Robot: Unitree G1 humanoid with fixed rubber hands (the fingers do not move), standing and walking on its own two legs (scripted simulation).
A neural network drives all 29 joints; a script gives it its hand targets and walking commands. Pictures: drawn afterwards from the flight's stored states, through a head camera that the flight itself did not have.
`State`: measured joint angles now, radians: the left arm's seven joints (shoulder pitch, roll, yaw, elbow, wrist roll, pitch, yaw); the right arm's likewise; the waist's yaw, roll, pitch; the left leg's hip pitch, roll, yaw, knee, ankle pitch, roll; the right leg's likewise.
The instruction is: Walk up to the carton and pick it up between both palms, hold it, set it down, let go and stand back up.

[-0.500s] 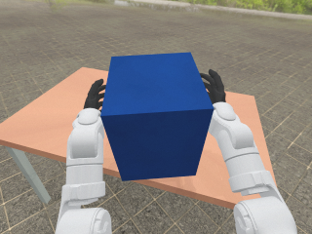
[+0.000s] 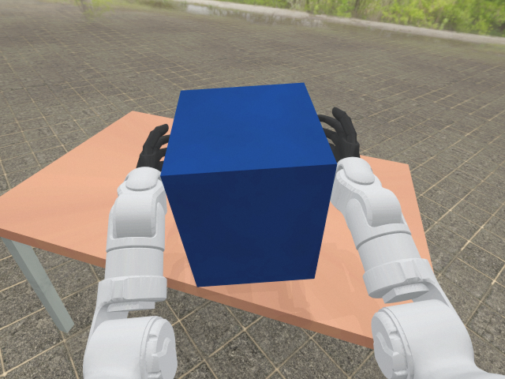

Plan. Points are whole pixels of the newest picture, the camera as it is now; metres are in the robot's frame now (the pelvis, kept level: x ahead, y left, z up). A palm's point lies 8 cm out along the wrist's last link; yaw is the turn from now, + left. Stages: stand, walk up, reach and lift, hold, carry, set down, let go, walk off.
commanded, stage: set down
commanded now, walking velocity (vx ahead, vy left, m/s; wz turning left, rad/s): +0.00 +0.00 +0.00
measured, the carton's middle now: (249, 187) +0.39 -0.01 +0.17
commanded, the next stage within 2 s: none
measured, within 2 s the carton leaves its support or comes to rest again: neither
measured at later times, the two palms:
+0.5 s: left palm (167, 184) +0.38 +0.11 +0.19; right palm (353, 196) +0.34 -0.17 +0.18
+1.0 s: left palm (182, 190) +0.40 +0.10 +0.16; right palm (358, 200) +0.35 -0.19 +0.17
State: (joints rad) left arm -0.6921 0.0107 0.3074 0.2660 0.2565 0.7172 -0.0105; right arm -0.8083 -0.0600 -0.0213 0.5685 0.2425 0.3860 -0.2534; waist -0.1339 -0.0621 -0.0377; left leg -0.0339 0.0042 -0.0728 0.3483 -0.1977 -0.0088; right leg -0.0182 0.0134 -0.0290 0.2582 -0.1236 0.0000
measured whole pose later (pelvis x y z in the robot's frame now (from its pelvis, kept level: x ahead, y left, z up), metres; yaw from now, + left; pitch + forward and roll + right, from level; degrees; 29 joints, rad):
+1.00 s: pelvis +0.00 +0.00 +0.00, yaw -1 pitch -7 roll +0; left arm -0.69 -0.06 0.33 0.45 0.38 0.45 -0.04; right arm -0.65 0.03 -0.20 0.65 -0.01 0.00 -0.15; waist -0.15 -0.08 0.06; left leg 0.02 0.00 -0.04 0.26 -0.15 -0.01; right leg 0.00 0.00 -0.03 0.23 -0.10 0.00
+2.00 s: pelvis +0.01 +0.00 +0.00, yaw -3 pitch -2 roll +0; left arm -0.70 -0.06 0.34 0.71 0.34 0.26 0.02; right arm -0.64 0.05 -0.32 0.78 -0.14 -0.10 -0.10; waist -0.18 -0.07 0.02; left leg -0.05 0.01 0.00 0.24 -0.15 -0.01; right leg -0.09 0.00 -0.06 0.23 -0.09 -0.01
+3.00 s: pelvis +0.01 +0.00 +0.00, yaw -5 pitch +5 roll +0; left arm -0.72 -0.08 0.36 0.93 0.33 0.05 0.10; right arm -0.64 0.05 -0.47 0.88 -0.29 -0.21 -0.03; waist -0.17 -0.01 -0.05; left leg -0.19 0.02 0.04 0.28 -0.17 0.00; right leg -0.25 0.00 -0.06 0.26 -0.09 -0.01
